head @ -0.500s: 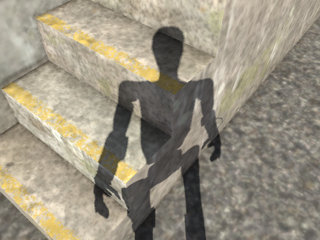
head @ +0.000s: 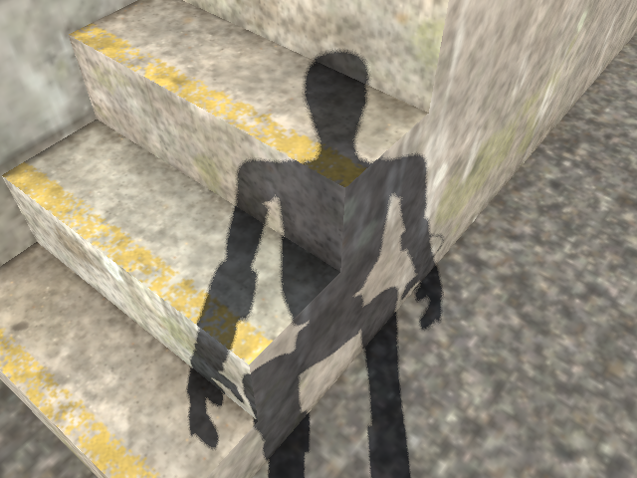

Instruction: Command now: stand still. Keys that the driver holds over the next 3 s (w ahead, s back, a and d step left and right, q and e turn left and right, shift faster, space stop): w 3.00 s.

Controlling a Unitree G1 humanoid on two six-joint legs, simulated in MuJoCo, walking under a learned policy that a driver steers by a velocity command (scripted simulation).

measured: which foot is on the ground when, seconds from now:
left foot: down 0.00-1.00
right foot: down 0.00-1.00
